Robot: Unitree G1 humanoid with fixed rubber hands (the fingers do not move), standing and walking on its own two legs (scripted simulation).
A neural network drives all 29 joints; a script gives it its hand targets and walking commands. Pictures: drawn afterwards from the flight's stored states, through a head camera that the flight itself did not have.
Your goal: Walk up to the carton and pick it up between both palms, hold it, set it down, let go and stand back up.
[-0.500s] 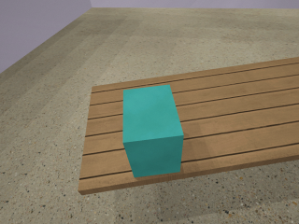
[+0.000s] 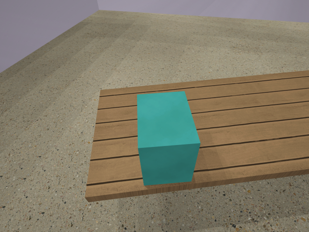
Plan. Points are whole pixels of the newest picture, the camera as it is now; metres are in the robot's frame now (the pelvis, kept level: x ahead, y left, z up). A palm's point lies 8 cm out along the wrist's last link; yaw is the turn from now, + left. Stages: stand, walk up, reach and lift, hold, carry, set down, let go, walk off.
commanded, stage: walk up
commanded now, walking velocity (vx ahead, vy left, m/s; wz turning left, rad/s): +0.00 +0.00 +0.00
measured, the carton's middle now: (164, 138) +0.50 +0.02 -0.10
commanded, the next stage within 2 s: none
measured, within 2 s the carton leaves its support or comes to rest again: neither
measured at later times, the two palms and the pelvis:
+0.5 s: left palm out of the picture -0.01 +0.21 -0.15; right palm out of the picture -0.03 -0.18 -0.15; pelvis +0.02 +0.01 +0.00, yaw +0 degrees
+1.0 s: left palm out of the picture +0.00 +0.21 -0.15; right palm out of the picture -0.02 -0.17 -0.15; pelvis +0.04 +0.02 +0.00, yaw +0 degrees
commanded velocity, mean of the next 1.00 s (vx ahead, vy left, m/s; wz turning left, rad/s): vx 0.00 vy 0.00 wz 0.00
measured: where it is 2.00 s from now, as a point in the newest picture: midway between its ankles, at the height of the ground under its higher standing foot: outside the picture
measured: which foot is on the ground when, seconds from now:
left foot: down 0.00-1.00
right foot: down 0.00-1.00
